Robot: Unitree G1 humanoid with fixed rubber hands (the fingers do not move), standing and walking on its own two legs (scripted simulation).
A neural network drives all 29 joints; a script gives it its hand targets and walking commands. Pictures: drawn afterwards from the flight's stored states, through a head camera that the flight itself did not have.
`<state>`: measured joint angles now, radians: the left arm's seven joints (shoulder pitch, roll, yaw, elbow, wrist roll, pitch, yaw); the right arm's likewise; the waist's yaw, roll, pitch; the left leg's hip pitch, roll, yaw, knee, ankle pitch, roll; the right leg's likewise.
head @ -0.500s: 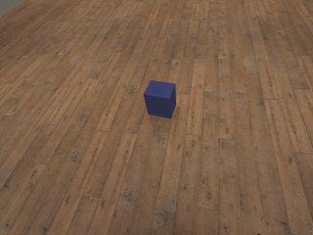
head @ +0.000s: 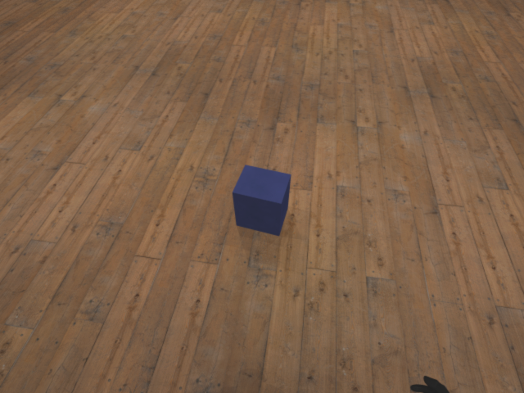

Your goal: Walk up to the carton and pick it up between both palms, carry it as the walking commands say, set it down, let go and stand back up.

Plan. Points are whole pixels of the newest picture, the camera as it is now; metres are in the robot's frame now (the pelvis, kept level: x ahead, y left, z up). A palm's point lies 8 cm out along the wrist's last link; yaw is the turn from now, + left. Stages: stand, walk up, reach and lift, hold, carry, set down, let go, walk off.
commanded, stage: walk up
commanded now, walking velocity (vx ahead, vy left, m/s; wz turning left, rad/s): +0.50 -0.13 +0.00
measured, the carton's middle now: (262, 201) +0.94 +0.06 -0.65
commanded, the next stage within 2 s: none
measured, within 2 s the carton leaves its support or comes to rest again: neither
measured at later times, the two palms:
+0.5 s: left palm (148, 352) +0.18 +0.22 -0.08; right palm (434, 299) +0.31 -0.29 -0.12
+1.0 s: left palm (161, 241) +0.42 +0.27 -0.13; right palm (395, 223) +0.46 -0.25 -0.10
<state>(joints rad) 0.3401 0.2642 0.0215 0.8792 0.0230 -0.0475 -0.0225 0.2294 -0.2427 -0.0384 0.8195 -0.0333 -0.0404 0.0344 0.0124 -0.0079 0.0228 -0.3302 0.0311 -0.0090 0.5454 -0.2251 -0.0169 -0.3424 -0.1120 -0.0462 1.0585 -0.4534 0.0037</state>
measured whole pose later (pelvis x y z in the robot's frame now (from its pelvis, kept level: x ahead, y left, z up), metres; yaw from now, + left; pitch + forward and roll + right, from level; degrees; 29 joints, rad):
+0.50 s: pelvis +0.21 -0.06 +0.02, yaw +0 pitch +3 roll +5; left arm 0.41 0.26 0.02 0.90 0.02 -0.06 0.00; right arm 0.24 -0.25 -0.04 0.83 -0.03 -0.02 0.05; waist 0.07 0.01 0.01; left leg -0.52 0.03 -0.01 0.99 -0.29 -0.05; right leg -0.23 -0.14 -0.08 0.41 -0.23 0.01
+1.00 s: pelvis +0.37 +0.01 +0.00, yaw +0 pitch -2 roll -1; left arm 0.28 0.26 0.02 0.91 0.02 0.00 -0.02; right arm 0.21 -0.23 -0.04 0.83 -0.03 -0.02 0.01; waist -0.01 -0.02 0.04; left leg -0.25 0.06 0.01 0.53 -0.25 -0.01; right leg -0.33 -0.10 -0.09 0.87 -0.48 0.03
